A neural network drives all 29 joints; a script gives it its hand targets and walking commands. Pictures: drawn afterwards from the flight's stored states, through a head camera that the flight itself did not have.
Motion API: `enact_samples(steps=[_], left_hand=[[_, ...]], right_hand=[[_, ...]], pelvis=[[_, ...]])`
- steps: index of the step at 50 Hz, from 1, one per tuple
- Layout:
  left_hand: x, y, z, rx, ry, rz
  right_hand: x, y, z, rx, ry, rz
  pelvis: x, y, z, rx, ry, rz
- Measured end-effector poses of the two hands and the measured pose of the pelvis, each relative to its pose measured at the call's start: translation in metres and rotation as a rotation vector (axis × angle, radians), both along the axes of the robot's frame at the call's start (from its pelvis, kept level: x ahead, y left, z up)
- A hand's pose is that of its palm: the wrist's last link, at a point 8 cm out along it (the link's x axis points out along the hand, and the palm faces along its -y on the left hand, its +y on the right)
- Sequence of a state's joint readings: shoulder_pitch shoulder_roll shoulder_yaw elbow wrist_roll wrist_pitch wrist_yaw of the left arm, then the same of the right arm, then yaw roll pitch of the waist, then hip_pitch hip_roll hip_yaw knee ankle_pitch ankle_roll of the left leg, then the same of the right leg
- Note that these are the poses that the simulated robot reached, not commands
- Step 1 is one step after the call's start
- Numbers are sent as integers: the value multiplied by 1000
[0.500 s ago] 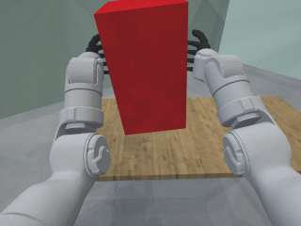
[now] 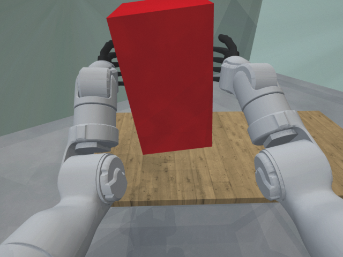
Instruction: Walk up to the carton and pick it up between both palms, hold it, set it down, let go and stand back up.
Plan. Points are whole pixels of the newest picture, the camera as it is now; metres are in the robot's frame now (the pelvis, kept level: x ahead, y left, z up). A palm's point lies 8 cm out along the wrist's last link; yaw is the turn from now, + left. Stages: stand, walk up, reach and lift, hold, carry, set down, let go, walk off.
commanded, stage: hold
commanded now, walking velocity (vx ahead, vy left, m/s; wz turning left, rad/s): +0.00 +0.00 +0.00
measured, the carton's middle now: (168, 76) +0.40 +0.00 +0.31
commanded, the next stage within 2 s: none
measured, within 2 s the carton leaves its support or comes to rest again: neither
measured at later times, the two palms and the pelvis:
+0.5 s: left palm (107, 71) +0.37 +0.13 +0.34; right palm (231, 67) +0.35 -0.13 +0.34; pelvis +0.00 +0.00 +0.00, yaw +0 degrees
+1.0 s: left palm (106, 71) +0.37 +0.13 +0.33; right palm (230, 66) +0.36 -0.12 +0.35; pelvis +0.00 +0.00 +0.00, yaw +0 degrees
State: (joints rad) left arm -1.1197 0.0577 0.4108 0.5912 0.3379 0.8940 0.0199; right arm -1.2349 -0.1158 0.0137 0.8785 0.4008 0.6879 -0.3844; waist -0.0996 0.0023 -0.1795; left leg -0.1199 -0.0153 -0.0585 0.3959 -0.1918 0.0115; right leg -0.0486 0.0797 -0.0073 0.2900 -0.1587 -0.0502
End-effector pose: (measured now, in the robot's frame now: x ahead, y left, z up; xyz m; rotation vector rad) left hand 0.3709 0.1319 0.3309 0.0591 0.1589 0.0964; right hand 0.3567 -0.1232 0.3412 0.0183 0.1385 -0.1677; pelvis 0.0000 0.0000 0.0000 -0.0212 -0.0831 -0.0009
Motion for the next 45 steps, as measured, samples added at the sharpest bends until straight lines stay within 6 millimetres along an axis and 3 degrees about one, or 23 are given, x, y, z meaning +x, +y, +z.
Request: enact_samples(steps=[29, 45], left_hand=[[-2, -3, 6, 9, -8, 2], [-1, 1, 0, 4, 3, 1]], right_hand=[[-2, -3, 5, 7, -10, 1], [-1, 1, 1, 1, 1, -1]], pelvis=[[-1, 0, 0, 0, 3, -1], [0, 0, 0, -1, -5, 6]])
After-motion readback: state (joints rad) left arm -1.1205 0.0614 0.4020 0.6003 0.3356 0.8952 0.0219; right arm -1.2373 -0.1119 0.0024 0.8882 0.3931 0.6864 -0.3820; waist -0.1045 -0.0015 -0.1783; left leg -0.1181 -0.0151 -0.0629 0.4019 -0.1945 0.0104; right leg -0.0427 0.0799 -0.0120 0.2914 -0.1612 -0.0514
